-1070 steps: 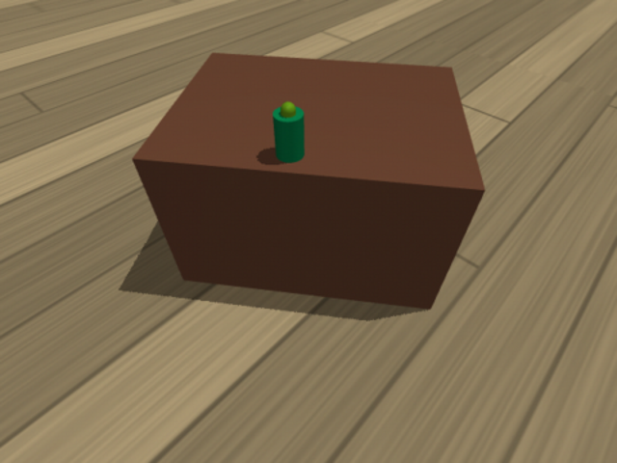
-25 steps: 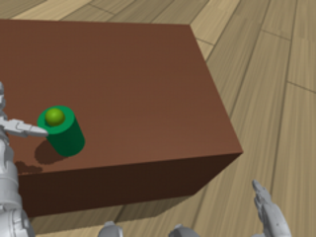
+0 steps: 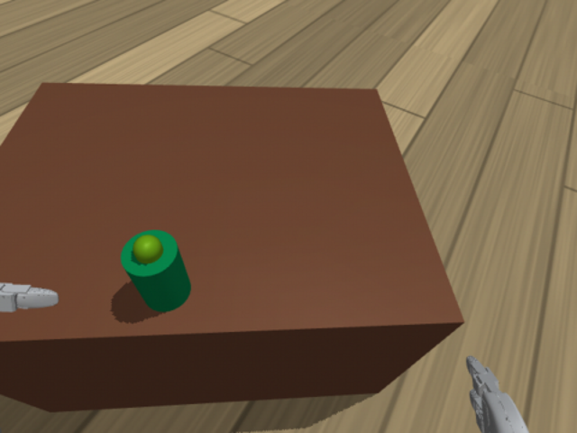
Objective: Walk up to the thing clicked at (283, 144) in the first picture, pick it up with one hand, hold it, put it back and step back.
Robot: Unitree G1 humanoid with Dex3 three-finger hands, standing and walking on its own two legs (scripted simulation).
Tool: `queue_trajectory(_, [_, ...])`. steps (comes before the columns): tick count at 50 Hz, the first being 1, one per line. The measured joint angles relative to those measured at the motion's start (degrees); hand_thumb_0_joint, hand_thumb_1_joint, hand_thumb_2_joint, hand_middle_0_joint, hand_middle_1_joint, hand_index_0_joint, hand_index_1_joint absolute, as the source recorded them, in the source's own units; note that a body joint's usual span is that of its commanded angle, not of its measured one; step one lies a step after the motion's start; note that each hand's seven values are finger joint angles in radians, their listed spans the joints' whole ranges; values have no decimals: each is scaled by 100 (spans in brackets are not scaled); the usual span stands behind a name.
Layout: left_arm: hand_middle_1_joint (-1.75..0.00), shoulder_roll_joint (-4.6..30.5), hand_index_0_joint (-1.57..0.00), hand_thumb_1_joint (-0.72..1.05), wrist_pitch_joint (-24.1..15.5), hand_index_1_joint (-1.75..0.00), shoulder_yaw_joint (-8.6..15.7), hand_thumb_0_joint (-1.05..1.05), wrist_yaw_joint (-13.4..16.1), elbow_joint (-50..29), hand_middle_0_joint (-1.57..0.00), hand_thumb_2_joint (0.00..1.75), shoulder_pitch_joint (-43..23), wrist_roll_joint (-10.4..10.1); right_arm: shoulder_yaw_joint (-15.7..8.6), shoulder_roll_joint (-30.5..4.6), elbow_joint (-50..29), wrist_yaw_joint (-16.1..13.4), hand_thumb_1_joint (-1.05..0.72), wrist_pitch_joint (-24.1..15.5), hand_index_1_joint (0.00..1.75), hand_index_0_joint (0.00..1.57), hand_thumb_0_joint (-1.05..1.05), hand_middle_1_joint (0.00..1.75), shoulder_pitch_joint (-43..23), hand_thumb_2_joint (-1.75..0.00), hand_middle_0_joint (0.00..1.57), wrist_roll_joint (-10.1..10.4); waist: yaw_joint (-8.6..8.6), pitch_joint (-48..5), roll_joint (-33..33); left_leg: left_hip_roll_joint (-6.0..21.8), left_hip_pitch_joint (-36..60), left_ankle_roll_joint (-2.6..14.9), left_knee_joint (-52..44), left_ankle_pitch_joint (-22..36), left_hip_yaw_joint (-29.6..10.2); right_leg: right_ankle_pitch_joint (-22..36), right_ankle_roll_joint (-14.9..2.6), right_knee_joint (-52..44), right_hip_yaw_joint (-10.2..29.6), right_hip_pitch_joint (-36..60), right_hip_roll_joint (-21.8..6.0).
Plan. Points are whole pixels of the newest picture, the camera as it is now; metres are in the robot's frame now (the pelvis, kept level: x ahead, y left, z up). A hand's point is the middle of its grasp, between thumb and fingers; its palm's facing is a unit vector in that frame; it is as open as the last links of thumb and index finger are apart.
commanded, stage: sink last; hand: left
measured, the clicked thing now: (157, 268) +0.40 +0.21 -0.06
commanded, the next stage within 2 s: home in 0.82 s
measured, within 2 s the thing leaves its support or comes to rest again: neither
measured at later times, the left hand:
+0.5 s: hand out of the picture +0.15 +0.24 +0.01, palm faces +0.30 -0.89 -0.33, open 17.3 cm
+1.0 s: hand out of the picture +0.13 +0.28 +0.01, palm faces +0.39 -0.82 -0.43, open 17.4 cm
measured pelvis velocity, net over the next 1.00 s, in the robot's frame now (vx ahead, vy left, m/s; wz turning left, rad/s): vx -0.03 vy -0.02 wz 0.02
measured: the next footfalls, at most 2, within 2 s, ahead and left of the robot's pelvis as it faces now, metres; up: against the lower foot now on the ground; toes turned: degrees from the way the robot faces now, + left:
none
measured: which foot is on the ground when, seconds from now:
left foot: down 0.00-1.00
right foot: down 0.00-1.00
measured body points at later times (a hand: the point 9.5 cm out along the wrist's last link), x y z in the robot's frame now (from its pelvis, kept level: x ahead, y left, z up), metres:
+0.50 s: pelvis -0.01 -0.01 +0.01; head +0.00 -0.01 +0.46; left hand +0.13 +0.28 +0.03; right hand +0.15 -0.26 -0.04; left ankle +0.02 +0.12 -0.70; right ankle -0.04 -0.14 -0.70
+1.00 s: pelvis -0.03 -0.02 +0.00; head -0.01 -0.03 +0.45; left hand +0.11 +0.32 +0.03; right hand +0.13 -0.28 -0.05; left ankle +0.02 +0.12 -0.70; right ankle -0.04 -0.14 -0.70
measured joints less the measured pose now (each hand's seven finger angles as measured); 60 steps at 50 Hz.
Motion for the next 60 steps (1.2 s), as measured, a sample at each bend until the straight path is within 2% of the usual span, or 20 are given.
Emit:
queue_trajectory(3, [-3, -349, -5, -48, 163, -4, -217, -1, 94, -771, -7, 5, 647, -97, -6, 9, 65, 11, 46, -70, 5, 5, 0, 5, 43, -8, 5, 32, 108, -27, 63, -22, 171, 8, -82, 1, 9, 20, 8, -113, 1, 185, -20])
queue_trajectory(9, [-4, -1236, -6, -49, 421, -4, -631, -1, 276, -3074, -7, 4, 2445, -353, -118, 66, 76, -92, 46, -124, 5, 6, 0, 5, 123, -7, 6, 105, 240, 38, 173, -71, 568, 30, -230, 1, 73, 20, 34, -234, 50, 553, -73])
queue_trajectory(12, [-4, -1567, -6, -49, 478, -4, -845, -1, 352, -3988, -7, 4, 3261, -427, -214, 74, 30, -195, 47, -137, 5, 6, 0, 5, 181, -7, 6, 113, 283, 88, 173, -97, 747, 29, -300, 18, 93, 9, 40, -249, 64, 703, -101])
queue_trajectory(19, [-4, -2026, -6, -50, 601, -4, -1240, -1, 426, -5216, -7, 2, 4607, -507, -259, 137, 77, -366, 49, -169, 5, 6, 0, 5, 257, -6, 5, 50, 395, 173, 138, -123, 909, -11, -343, 86, 62, -23, -3, -147, 32, 817, -122])
queue_trajectory(25, [-5, -2231, -7, -50, 674, -4, -1500, -1, 383, -5769, -6, 2, 5312, -514, -255, 236, 59, -420, 50, -280, 5, 6, -1, 5, 277, -5, 6, 1, 460, 205, 194, -133, 897, -49, -299, 153, 4, -43, -49, 7, -20, 781, -127])
queue_trajectory(30, [-6, -2252, -7, -50, 642, -4, -1521, -1, 360, -6024, -7, 1, 5396, -500, -302, 249, 79, -509, 50, -431, 5, 6, -1, 5, 274, -5, 6, -29, 485, 224, 254, -143, 905, -77, -275, 214, -32, -54, -84, 131, -52, 761, -133])
queue_trajectory(36, [-6, -2120, -7, -49, 454, -4, -1260, -1, 312, -5982, -6, 1, 5247, -501, -370, 216, 203, -538, 51, -567, 5, 6, -1, 5, 314, -5, 6, -72, 475, 223, 266, -122, 941, -114, -290, 272, -32, -48, -123, 211, -46, 747, -112])
queue_trajectory(44, [-6, -1917, -7, -50, 131, -4, -792, -1, 299, -5196, -6, 1, 4966, -471, -340, 225, 386, -478, 52, -594, 5, 6, -1, 5, 304, -5, 6, -120, 481, 337, 213, -101, 925, -145, -318, 323, -19, -28, -154, 254, -29, 686, -92])
queue_trajectory(48, [-6, -1900, -7, -52, 47, -5, -689, -1, 330, -4762, -7, 2, 4803, -438, -273, 215, 434, -489, 50, -658, 5, 6, -1, 6, 243, -5, 6, -131, 479, 404, 176, -110, 910, -140, -333, 340, -13, -14, -146, 246, -24, 668, -101])
queue_trajectory(51, [-6, -1939, -6, -52, -6, -5, -729, -1, 362, -4556, -6, 3, 4714, -408, -200, 207, 418, -503, 45, -709, 8, 7, -1, 8, 204, -10, 7, -136, 480, 432, 142, -121, 926, -128, -354, 343, -5, -3, -137, 216, -17, 687, -111])
queue_trajectory(54, [-6, -2042, -6, -53, -71, -5, -878, -1, 384, -4394, -6, 4, 4645, -382, -22, 254, 372, -514, 34, -766, 11, 9, -1, 12, 144, -20, 9, -137, 471, 439, 96, -127, 951, -116, -378, 343, 6, 9, -127, 176, -9, 716, -118])
queue_trajectory(60, [-7, -2401, -6, -52, -73, -6, -1489, -1, 356, -4123, -6, 6, 4553, -334, 319, 493, 391, -410, -1, -880, 17, 13, 0, 17, -39, -42, 12, -194, 441, 413, 53, -132, 944, -92, -377, 315, 10, 28, -102, 102, -7, 743, -122])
